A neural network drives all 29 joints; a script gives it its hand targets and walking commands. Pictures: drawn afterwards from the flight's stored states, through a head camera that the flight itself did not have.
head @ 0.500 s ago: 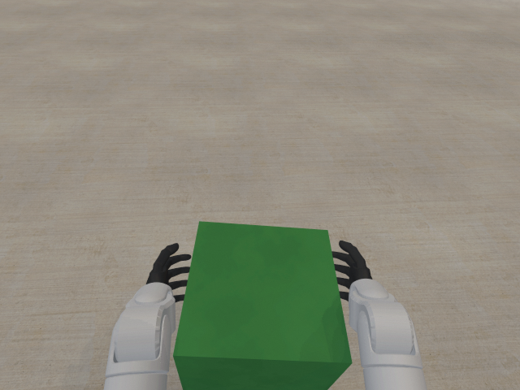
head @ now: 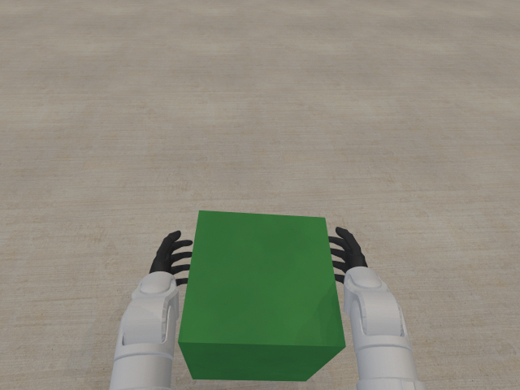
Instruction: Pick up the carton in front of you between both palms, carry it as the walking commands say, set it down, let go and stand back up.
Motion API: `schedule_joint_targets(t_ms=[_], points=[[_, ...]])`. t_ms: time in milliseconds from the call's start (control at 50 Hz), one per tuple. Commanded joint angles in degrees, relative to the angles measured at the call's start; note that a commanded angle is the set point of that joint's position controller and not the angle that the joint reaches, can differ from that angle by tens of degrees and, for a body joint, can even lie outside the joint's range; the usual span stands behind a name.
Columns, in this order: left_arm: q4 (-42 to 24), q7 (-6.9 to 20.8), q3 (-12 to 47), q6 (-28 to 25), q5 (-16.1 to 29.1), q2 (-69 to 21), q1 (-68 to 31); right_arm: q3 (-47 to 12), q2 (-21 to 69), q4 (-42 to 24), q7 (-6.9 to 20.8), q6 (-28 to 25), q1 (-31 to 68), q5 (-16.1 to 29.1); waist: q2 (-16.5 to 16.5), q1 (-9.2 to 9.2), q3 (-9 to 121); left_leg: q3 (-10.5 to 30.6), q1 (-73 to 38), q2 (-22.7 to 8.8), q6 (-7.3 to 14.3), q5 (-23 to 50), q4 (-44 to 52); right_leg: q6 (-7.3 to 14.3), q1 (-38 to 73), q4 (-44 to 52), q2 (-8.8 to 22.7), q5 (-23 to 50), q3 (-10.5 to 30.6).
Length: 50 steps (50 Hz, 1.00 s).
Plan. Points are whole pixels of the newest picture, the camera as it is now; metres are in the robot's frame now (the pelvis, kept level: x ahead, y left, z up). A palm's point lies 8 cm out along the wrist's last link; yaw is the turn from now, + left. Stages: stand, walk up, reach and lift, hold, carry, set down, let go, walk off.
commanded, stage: hold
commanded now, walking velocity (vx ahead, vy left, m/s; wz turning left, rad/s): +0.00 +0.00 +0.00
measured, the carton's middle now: (256, 301) +0.29 +0.01 -0.05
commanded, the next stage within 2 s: set down in 0.60 s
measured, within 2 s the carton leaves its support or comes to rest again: neither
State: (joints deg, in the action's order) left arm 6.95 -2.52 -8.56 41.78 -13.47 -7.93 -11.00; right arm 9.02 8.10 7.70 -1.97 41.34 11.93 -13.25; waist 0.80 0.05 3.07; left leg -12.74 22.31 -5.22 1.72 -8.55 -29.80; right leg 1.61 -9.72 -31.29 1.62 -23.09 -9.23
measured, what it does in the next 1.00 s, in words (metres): shifts its weight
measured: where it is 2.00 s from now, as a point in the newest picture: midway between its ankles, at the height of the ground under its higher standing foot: outside the picture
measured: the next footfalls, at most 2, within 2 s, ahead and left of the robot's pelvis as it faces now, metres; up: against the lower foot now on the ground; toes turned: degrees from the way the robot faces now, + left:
none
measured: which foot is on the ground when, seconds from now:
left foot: down 0.00-1.00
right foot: down 0.00-1.00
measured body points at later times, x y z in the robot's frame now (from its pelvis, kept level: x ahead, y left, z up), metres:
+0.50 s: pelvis -0.03 +0.03 +0.01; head -0.05 +0.06 +0.46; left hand +0.29 +0.14 +0.03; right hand +0.25 -0.16 +0.05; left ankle +0.07 +0.14 -0.73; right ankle -0.07 -0.09 -0.73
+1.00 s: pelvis -0.05 +0.08 -0.01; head +0.00 +0.11 +0.44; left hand +0.33 +0.17 -0.01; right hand +0.29 -0.13 +0.00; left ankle +0.07 +0.14 -0.73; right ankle -0.07 -0.08 -0.73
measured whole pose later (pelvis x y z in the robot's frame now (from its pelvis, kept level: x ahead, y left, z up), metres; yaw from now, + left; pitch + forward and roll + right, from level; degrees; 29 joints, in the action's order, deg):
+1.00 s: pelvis -0.05 +0.08 -0.01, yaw -10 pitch -1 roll +0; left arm 31.5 -1.7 -29.4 29.0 -25.1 -12.9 -33.1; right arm 33.9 9.6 38.4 4.4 23.6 35.4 -29.8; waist 4.5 1.0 -6.0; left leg -1.7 24.6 3.8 3.0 -8.7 -34.2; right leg 1.3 -17.3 -39.8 0.2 -21.9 8.6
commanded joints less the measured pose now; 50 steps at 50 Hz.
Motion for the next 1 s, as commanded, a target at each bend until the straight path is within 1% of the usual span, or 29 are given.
schedule_joint_targets(t_ms=[0, 20, 40, 60, 80, 120, 140, 160, 200, 220, 260, 320, 360, 380, 440, 480, 520, 600, 640, 660, 700, 740, 780, 800, 840, 880, 900, 940, 980], points=[[-6.42, 13.46, 30.89, -4.07, 14.22, -47.79, -19.53, -28.47, 50.21, -0.32, 12.24, -4.90, 17.21, 11.03, 4.68, -0.20, 11.07, 18.65, -34.66, 9.04, 0.95, 32.06, 3.46, -0.87, -6.35, 11.74, -3.73, 44.00, 18.85], [-6.10, 13.47, 30.62, -4.65, 13.52, -47.03, -20.35, -27.13, 49.17, 0.60, 11.53, -5.72, 16.15, 10.05, 4.36, -1.18, 11.20, 18.46, -34.83, 9.03, 0.45, 31.27, 3.49, -0.60, -5.23, 12.75, -4.10, 40.03, 18.46], [-7.09, 13.41, 30.39, -5.23, 13.45, -47.71, -21.61, -26.92, 49.10, 0.58, 11.59, -6.07, 16.80, 10.14, 1.04, -0.40, 11.57, 17.54, -33.21, 8.75, -0.25, 25.33, 5.00, -0.18, -2.78, 12.21, -3.70, 35.86, 18.11], [-8.88, 13.42, 31.88, -5.69, 14.37, -48.17, -24.29, -27.40, 50.31, 0.52, 11.64, -6.73, 17.42, 10.88, 0.89, -1.16, 11.44, 17.38, -33.44, 9.39, -0.79, 26.32, 4.83, -0.37, -3.09, 12.65, -3.71, 34.50, 17.68], [-8.99, 13.57, 33.10, -5.73, 14.97, -47.14, -26.07, -26.75, 50.20, 2.45, 11.53, -7.27, 16.85, 10.50, 1.62, -1.90, 10.76, 17.35, -34.69, 9.92, -1.07, 25.24, 4.30, -0.03, -4.11, 14.26, -3.56, 30.75, 17.88], [-8.33, 13.52, 33.77, -5.71, 15.04, -48.25, -26.84, -27.53, 50.58, 1.41, 11.80, -7.61, 19.99, 11.00, 0.55, -2.05, 12.22, 16.86, -33.88, 10.79, -1.68, 25.82, 4.37, -0.67, -2.46, 13.42, -4.19, 34.30, 17.43], [-7.55, 13.75, 34.24, -5.61, 15.05, -48.16, -27.30, -28.00, 51.10, 1.73, 11.85, -7.46, 21.01, 11.32, 1.38, -1.76, 13.33, 16.77, -32.76, 10.89, -1.69, 22.87, 4.32, -0.73, -0.87, 14.05, -4.28, 31.63, 17.37], [-5.74, 13.73, 33.24, -5.30, 13.76, -49.54, -25.55, -29.05, 51.22, 1.46, 12.43, -7.22, 23.39, 11.81, 1.02, -0.14, 12.32, 15.97, -32.24, 11.76, -1.92, 19.72, 4.89, -1.13, -1.98, 14.26, -4.07, 30.26, 17.05], [-2.57, 13.61, 30.78, -4.94, 11.64, -50.46, -21.62, -30.75, 51.74, 1.64, 13.77, -6.48, 24.42, 13.43, 0.40, 1.76, 12.23, 15.71, -32.03, 12.32, -1.61, 18.05, 6.02, -1.98, -1.52, 14.29, -4.07, 31.56, 17.06], [-1.52, 13.59, 29.87, -4.83, 11.01, -51.07, -20.57, -31.22, 51.98, 1.24, 14.33, -6.15, 24.94, 13.82, 0.64, 2.48, 12.42, 15.60, -31.11, 12.46, -1.62, 17.94, 6.75, -2.42, 0.07, 14.21, -4.25, 32.89, 16.92], [0.39, 13.69, 27.39, -4.73, 10.18, -50.77, -20.95, -30.42, 52.03, 2.85, 15.13, -5.58, 26.36, 13.58, 2.56, 2.96, 9.93, 15.53, -31.20, 12.45, -1.45, 14.48, 7.63, -2.59, -2.14, 15.04, -4.24, 28.44, 16.60], [3.13, 14.17, 25.72, -4.71, 9.48, -50.78, -24.67, -26.86, 51.65, 7.56, 15.81, -5.42, 27.73, 12.10, 3.01, 2.08, 4.22, 15.66, -33.16, 11.47, -1.30, 8.00, 8.08, -1.23, -9.77, 16.41, -3.87, 17.35, 16.42], [3.09, 14.73, 26.91, -4.71, 10.48, -51.83, -27.56, -25.97, 52.44, 8.78, 16.06, -5.78, 28.30, 11.62, 2.55, 1.09, 3.53, 15.48, -35.35, 11.00, -1.49, 5.46, 7.88, 0.09, -13.69, 17.25, -3.60, 11.20, 16.47], [2.55, 15.03, 27.87, -4.69, 11.17, -52.55, -28.80, -25.88, 53.09, 8.91, 16.15, -6.01, 28.41, 11.57, 2.23, 0.60, 4.27, 15.46, -36.82, 10.83, -1.61, 5.26, 7.73, 0.65, -15.06, 17.62, -3.44, 9.63, 16.57], [1.08, 15.86, 30.11, -4.47, 12.59, -54.02, -31.58, -24.76, 54.41, 9.78, 16.29, -6.48, 27.93, 11.00, 1.14, -0.76, 6.57, 15.55, -40.43, 10.41, -2.15, 5.40, 7.66, 1.77, -17.16, 18.14, -3.39, 7.59, 16.59], [0.89, 16.23, 30.76, -4.28, 12.88, -54.39, -32.42, -23.87, 54.76, 10.44, 16.39, -6.75, 27.85, 10.54, 0.50, -1.30, 7.16, 15.69, -41.85, 10.18, -2.58, 4.51, 7.88, 2.40, -17.79, 18.46, -3.49, 5.87, 16.36], [1.06, 16.53, 31.09, -4.17, 12.92, -54.65, -32.68, -23.25, 54.99, 11.03, 16.69, -7.03, 28.08, 10.31, -0.03, -1.38, 7.71, 16.09, -42.75, 9.87, -2.88, 3.00, 8.26, 2.80, -17.99, 18.52, -3.66, 4.27, 16.09], [2.58, 17.05, 30.26, -4.10, 12.50, -55.15, -33.27, -22.20, 55.15, 11.83, 17.67, -7.39, 29.81, 9.84, -0.87, -0.66, 8.49, 17.81, -42.50, 8.78, -2.99, -2.14, 9.80, 2.93, -16.90, 17.59, -4.23, 2.36, 15.66], [5.01, 16.83, 28.19, -4.10, 11.97, -56.32, -35.06, -20.35, 53.37, 13.30, 18.55, -7.90, 32.85, 8.61, -1.66, -0.66, 7.80, 19.42, -41.64, 7.86, -3.08, -6.82, 10.55, 3.11, -17.04, 16.17, -4.66, 0.64, 15.46], [7.19, 16.62, 26.23, -4.24, 11.33, -56.57, -36.24, -18.87, 52.39, 14.94, 19.09, -8.31, 34.95, 7.69, -1.98, -0.52, 6.84, 20.43, -40.72, 7.28, -3.05, -10.32, 10.90, 3.20, -17.51, 15.14, -4.82, -0.80, 15.35], [13.95, 16.16, 20.31, -4.98, 9.15, -56.49, -39.14, -14.43, 50.20, 19.71, 20.20, -9.61, 40.86, 5.28, -2.60, 0.00, 3.97, 22.81, -37.29, 5.95, -2.87, -18.06, 11.68, 3.19, -18.28, 11.91, -5.36, -2.92, 14.97], [20.24, 15.37, 13.90, -6.21, 6.64, -55.89, -42.90, -8.54, 47.35, 25.14, 20.68, -11.19, 45.84, 1.90, -3.41, 0.30, 1.88, 24.55, -33.56, 4.91, -2.95, -22.14, 11.94, 2.74, -18.41, 8.07, -6.02, -2.78, 14.60], [24.09, 13.96, 8.15, -7.63, 4.19, -53.75, -46.32, -2.69, 44.29, 30.12, 20.06, -12.53, 47.62, -2.00, -2.63, 0.28, 1.50, 25.15, -32.06, 4.85, -3.23, -22.65, 10.12, 2.41, -20.71, 5.33, -5.98, -2.67, 14.61], [25.36, 13.22, 5.74, -8.44, 3.01, -52.40, -47.44, -0.42, 43.04, 31.57, 19.50, -13.32, 48.35, -3.62, -2.13, 0.27, 1.75, 25.13, -31.93, 5.07, -3.39, -22.08, 8.76, 2.28, -22.51, 4.39, -5.78, -2.80, 14.76], [27.51, 11.73, 0.78, -10.23, -0.07, -48.51, -47.94, 4.12, 40.21, 34.07, 18.16, -15.26, 48.76, -6.62, -1.29, 0.52, 1.97, 24.87, -31.82, 5.86, -3.63, -20.70, 5.63, 2.26, -27.74, 2.75, -5.38, -3.65, 15.05], [28.71, 10.58, -2.71, -12.67, -2.92, -44.25, -47.06, 8.08, 37.66, 36.32, 16.78, -17.34, 46.84, -9.56, -0.66, 0.44, 2.33, 24.40, -28.57, 6.43, -3.84, -18.44, 2.84, 1.86, -31.47, 0.10, -5.60, -3.27, 14.71], [29.13, 10.13, -3.92, -14.15, -4.02, -42.15, -46.50, 9.60, 36.25, 37.16, 16.17, -18.56, 45.90, -10.80, -0.54, 0.32, 2.72, 24.11, -26.01, 6.75, -3.90, -16.68, 1.38, 1.58, -33.28, -1.59, -5.86, -2.41, 14.40], [29.72, 9.34, -4.51, -17.65, -5.11, -38.62, -45.68, 10.93, 34.25, 37.22, 15.21, -21.42, 45.08, -12.12, -1.00, 0.22, 5.21, 23.33, -20.65, 7.39, -3.71, -10.81, -2.15, 0.95, -36.11, -5.34, -6.75, 0.61, 13.96], [29.74, 8.79, -2.79, -21.68, -4.84, -36.75, -45.24, 9.85, 33.68, 36.28, 14.54, -25.04, 44.71, -11.44, -1.15, 0.17, 9.92, 22.70, -18.35, 8.08, -3.37, -4.40, -6.43, 0.61, -40.59, -8.35, -7.53, 2.64, 13.73]])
